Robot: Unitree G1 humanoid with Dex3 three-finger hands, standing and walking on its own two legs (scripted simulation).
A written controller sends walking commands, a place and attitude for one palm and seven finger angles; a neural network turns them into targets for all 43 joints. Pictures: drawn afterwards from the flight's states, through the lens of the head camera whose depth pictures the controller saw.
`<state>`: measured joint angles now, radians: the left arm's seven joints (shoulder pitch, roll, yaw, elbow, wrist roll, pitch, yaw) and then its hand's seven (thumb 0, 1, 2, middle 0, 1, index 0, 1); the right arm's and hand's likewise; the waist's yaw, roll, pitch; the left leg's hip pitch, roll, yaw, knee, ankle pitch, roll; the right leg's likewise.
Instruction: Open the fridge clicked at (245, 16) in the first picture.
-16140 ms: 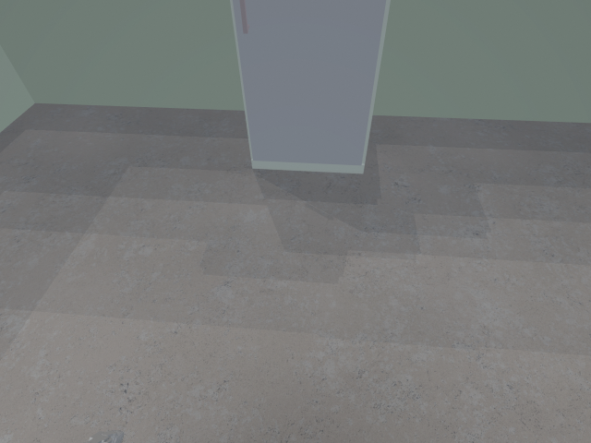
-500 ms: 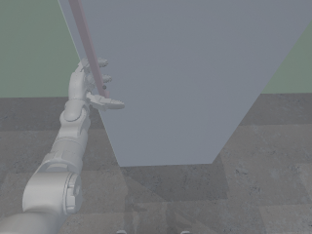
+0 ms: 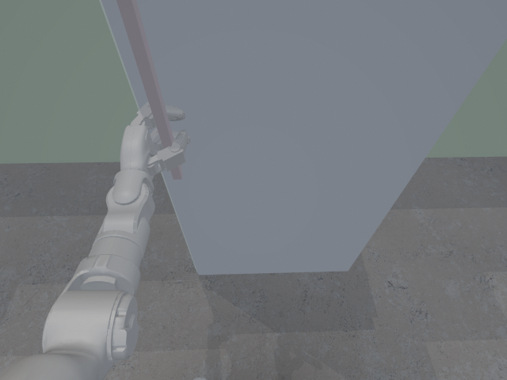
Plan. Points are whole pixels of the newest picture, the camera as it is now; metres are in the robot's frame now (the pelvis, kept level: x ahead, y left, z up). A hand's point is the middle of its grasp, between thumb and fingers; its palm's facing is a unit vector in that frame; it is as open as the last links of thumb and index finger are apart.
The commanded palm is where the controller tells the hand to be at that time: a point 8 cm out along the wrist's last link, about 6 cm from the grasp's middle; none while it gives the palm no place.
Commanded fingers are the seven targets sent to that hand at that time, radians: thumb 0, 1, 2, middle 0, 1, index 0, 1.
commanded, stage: grip the handle and tug to test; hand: left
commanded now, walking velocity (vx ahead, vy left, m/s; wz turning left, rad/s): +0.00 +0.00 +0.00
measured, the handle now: (156, 86) +0.50 +0.14 +0.19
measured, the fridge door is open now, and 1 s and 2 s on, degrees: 0 0 13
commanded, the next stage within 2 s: pull the door a little, standing still in 0.76 s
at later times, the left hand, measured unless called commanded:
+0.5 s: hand (179, 148) +0.45 +0.11 +0.11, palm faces +0.00 -1.00 +0.00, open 5.1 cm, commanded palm +0.42 +0.17 +0.11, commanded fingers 0.00 0.90 0.90 -0.45 -1.40 -0.45 -1.40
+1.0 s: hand (178, 153) +0.44 +0.12 +0.11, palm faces +0.00 -1.00 +0.00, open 5.6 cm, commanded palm +0.40 +0.17 +0.11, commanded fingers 0.00 0.90 0.90 -0.45 -1.40 -0.45 -1.40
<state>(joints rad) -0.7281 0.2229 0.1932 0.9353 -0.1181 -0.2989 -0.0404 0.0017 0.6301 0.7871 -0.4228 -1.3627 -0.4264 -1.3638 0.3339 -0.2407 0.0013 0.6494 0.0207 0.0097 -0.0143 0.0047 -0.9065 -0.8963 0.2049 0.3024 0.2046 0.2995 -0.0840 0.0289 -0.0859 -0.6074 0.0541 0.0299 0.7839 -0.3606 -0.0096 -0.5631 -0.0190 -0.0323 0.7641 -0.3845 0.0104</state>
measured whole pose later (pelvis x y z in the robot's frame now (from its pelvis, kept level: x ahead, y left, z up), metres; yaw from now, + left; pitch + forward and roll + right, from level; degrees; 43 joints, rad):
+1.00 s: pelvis +0.03 +0.00 +0.01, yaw -1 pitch +10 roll +0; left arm -0.46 0.17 0.15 0.56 -0.14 -0.18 -0.03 0.02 0.79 0.82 -0.33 -1.38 -0.32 -1.35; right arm 0.32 -0.24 -0.02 0.61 0.02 0.01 0.00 0.01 -0.91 -0.90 0.20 0.30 0.20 0.30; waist -0.05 0.04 -0.11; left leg -0.50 0.06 0.05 0.72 -0.39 -0.01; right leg -0.47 -0.01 -0.01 0.70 -0.40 0.01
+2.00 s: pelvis +0.15 -0.05 +0.03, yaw +0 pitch -2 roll +1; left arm 0.52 0.17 -0.07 -0.39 -0.01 -0.15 0.10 0.02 0.76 0.84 -0.45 -1.38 -0.48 -1.40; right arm 0.15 -0.18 0.01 0.56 -0.03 -0.09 -0.03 0.01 -0.90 -0.90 0.21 0.30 0.21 0.30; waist 0.02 0.02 0.10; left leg -0.30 -0.04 0.04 0.46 -0.10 0.04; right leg -0.29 0.02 -0.05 1.13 -0.50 0.02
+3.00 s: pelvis +0.08 -0.37 +0.02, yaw +44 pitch +0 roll +3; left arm 0.43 0.18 0.08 -0.29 0.00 -0.12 0.10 -0.04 0.69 0.80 -0.45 -1.40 -0.37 -1.40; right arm 0.16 -0.20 -0.06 0.69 -0.03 -0.11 -0.09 0.01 -0.90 -0.90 0.21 0.30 0.21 0.30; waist 0.00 0.08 0.09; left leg -0.52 0.00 -0.07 1.18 -0.51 -0.06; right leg -0.37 -0.05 -0.12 0.61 -0.25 -0.07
